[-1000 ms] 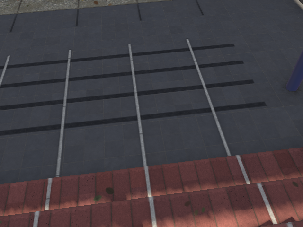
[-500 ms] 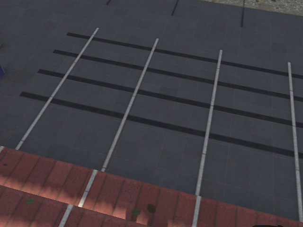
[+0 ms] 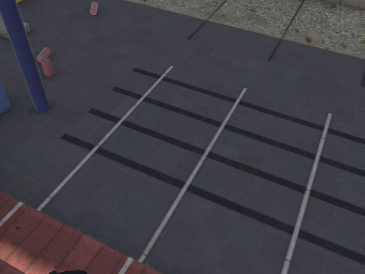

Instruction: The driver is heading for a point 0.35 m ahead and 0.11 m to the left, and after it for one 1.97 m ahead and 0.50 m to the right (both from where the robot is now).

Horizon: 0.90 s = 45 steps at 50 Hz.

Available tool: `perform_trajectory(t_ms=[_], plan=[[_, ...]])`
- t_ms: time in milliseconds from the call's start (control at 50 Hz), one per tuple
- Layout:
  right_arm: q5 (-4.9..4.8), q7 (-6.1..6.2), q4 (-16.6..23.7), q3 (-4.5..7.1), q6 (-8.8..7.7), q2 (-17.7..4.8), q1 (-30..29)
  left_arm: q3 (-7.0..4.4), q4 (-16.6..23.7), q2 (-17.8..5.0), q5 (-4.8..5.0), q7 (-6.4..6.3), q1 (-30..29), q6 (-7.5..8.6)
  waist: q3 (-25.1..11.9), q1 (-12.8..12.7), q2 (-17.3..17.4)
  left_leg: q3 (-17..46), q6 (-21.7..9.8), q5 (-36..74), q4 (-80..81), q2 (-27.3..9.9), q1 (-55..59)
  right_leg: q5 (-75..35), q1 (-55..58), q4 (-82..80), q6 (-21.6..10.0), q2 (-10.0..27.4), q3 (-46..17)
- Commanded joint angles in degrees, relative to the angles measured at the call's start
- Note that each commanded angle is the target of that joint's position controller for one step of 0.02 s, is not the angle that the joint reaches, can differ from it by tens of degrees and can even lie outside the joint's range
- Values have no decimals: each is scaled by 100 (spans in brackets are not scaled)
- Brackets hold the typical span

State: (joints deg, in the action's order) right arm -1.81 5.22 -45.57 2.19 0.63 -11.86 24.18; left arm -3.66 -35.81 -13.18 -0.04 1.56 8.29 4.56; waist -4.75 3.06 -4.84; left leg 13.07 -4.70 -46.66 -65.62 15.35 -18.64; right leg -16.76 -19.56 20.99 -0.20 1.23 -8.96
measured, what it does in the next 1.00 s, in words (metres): goes down: left foot, then right foot 0.15 m lower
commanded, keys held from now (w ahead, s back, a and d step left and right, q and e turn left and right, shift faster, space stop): w+q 0.36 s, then w+e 0.64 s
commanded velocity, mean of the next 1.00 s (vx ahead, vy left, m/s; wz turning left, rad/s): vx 0.50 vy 0.00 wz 0.10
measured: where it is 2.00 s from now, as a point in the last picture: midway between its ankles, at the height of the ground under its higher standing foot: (159, 241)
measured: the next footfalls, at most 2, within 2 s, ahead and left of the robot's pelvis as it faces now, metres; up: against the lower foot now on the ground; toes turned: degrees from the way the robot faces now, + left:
left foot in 0.52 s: +0.34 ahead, +0.20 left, +0.00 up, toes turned +14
right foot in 0.98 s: +0.54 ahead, +0.01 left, -0.15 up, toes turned +1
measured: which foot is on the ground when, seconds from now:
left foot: down 0.00-0.02, up 0.04-0.50, down 0.52-0.98, up 1.00-1.00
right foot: down 0.00-0.54, up 0.56-0.96, down 0.98-1.00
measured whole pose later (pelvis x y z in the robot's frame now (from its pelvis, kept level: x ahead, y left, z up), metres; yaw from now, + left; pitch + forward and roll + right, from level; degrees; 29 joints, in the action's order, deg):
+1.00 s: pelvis +0.47 +0.07 -0.18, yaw +2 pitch +2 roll +1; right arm -0.6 1.4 -49.3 4.3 -4.3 -14.0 21.0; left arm -4.4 -41.3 -14.2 0.7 3.2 8.9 0.1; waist 0.4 2.1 -0.2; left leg -8.7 -1.7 -42.4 -85.6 -7.8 -24.3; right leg 1.7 -20.2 31.5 -6.7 -2.3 2.7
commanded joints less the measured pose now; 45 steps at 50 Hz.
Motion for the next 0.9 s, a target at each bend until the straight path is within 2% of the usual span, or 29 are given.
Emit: perform_trajectory(t_ms=[20,40,60,80,100,120,140,180,200,260,320,360,420,460,500,520,540,560,580,600,620,660,700,720,780,800,820,880,900], plan=[[83,-205,-111,-62,-35,118,484,-291,-603,-547,-51,57,2321,35,-196,-706,-521,634,-344,259,-2427,-292,-2734,-2065,3763,911,-242,965,-206],[-57,-335,-79,-61,-152,-4,1080,-328,-704,-839,71,84,2911,-1,-749,-779,-1341,328,-5,-710,-4748,-67,-4266,-1426,5007,1888,-770,1670,-1055],[-125,-386,-54,-48,-278,-161,1156,-326,-719,-901,207,119,3105,-61,-807,-795,-1455,387,69,-369,-5855,-375,-5085,-1199,5035,1755,-890,1978,-1544],[-373,-325,437,-16,-379,-496,633,-502,-926,-1573,234,108,3000,-62,-726,-704,-1908,-267,286,440,-6121,-748,-5700,1611,4706,591,-1785,2792,-2954],[-268,-216,565,82,-254,-732,-575,-267,-931,-730,124,-37,2522,-163,235,-758,149,-686,319,1366,-6013,-1073,-6061,3718,3602,-330,-1634,2519,-2676],[-266,-160,848,86,-153,-684,-1253,-139,-887,-558,-93,-106,1919,-137,867,-721,171,-417,299,2055,-5809,-1310,-5669,3778,2317,-438,-1743,2572,-2751],[-176,-149,828,63,-15,-581,-1188,98,-866,-101,-133,-106,1341,-83,1321,-381,660,-202,272,2445,-5082,-1518,-5004,4119,1009,-512,-1492,2107,-2139],[-54,-174,800,39,-49,-167,-797,188,-1030,35,-73,-147,959,-36,1493,40,111,-93,259,3033,-4231,-1598,-4353,3285,-178,-345,-896,1381,-920],[-13,-225,816,87,-118,-276,-760,161,-1052,-90,-130,-171,977,-2,1394,102,96,-158,279,3819,-3290,-1630,-4285,2533,-118,-254,-725,1075,-375],[225,-453,1033,49,-277,-126,-1420,91,-1248,-407,-201,-344,1361,46,853,-241,35,-776,396,5959,60,-1675,-2685,1090,-324,-439,-685,754,653],[25,-649,1162,-12,-198,75,-1783,41,-1619,-665,8,-360,1942,-25,700,-516,-229,-813,363,5535,1038,-1737,-2757,286,1063,-330,-797,1179,591],[44,-716,1176,94,-215,-199,-1795,-13,-1716,-739,-23,-311,1995,-11,847,-515,64,-391,125,5411,904,-1739,-3545,-195,2129,40,-858,1497,526],[49,-836,1538,3,-312,4,-2724,49,-1911,-518,-37,-216,2490,-122,1137,-864,201,-819,7,4251,1362,-1687,-3899,-525,2853,285,-965,1651,265],[19,-927,1648,-23,-385,-1,-2917,41,-1870,-662,-27,-193,2382,-206,1180,-759,12,-1402,10,3614,1759,-1672,-3119,-1110,2591,473,-1038,1613,278],[47,-936,1329,115,-489,-265,-1850,-7,-1761,-945,9,-147,2034,-213,650,-141,-223,-1824,-107,3757,2442,-1150,-161,-2450,1316,1422,-976,1271,533],[27,-883,980,294,-510,-673,-704,-19,-1712,-1037,52,-129,1879,-126,173,435,-186,-1574,-271,4854,2858,-1249,1665,-2208,376,2562,-765,971,577],[110,-807,845,472,-472,-1384,31,91,-1644,-553,0,-77,2387,4,-729,384,1040,378,-1083,5612,2770,-2793,3669,1666,-1414,4723,-270,294,599],[50,-871,734,431,-437,-1211,421,144,-1614,-376,198,-44,2579,130,-1746,419,1981,1860,-1722,5788,3496,-3636,3732,4801,-1811,6157,-132,-371,-138],[70,-886,622,383,-436,-936,271,-57,-1306,-827,432,-108,1864,121,-956,462,1592,1634,-1492,5253,3855,-3554,2972,4658,-2357,6115,-134,-289,-288],[67,-897,498,327,-438,-705,-32,-85,-1095,-727,451,-192,1454,16,-302,261,1170,1176,-1302,4865,3892,-3534,2181,4417,-2618,6000,-156,-45,-38],[124,-930,483,233,-488,-454,-320,-80,-1071,-520,332,-241,1365,-125,46,49,602,719,-1162,4330,3954,-3400,1348,4066,-2461,5637,-188,167,60],[268,-912,483,228,-632,-398,-940,-169,-1110,-424,172,-215,1818,-359,266,-481,501,177,-884,3597,4102,-3133,-10,3148,-1581,5055,-302,441,9],[200,-788,440,247,-756,-384,-1325,-219,-1117,-367,131,-189,1865,-422,509,-663,671,-521,-572,3656,4089,-2944,-540,2076,-1459,4344,-322,432,-103],[133,-674,347,238,-787,-381,-1368,-214,-966,-324,88,-182,1545,-400,600,-630,915,-740,-494,3550,3967,-2907,-674,1434,-1492,3715,-252,419,-95],[221,-369,94,203,-708,-466,-983,-163,-559,-211,-2,-15,714,-315,558,-443,933,-1606,-366,3435,3310,-2632,-1173,-233,-868,2110,-155,39,506],[234,-304,13,216,-655,-546,-905,-131,-491,-154,43,85,522,-304,469,-400,971,-1791,-376,3367,3087,-2599,-1415,-725,-387,1849,-103,-101,708],[268,-310,-15,230,-639,-685,-737,-131,-592,-191,67,169,687,-341,283,-420,844,-1863,-392,3031,2841,-2643,-1641,-1209,179,2203,-90,-318,924],[59,-378,88,223,-578,-642,-703,-77,-318,-207,159,197,178,-498,558,-159,934,-1403,-284,3023,2072,-3141,-894,-273,-574,1802,-224,-87,785],[42,-360,64,247,-527,-687,-594,-88,-273,-257,121,197,71,-517,637,-49,915,-1271,-213,3336,1680,-3309,-549,-10,-759,1626,-274,-39,842]])
Velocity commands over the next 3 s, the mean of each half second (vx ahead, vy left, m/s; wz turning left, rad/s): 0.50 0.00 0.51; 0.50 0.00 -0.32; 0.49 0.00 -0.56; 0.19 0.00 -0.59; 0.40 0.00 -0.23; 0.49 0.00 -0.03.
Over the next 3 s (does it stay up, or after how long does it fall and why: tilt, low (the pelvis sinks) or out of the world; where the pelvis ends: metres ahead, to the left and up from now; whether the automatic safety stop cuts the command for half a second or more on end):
stays up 1.29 -0.24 -0.35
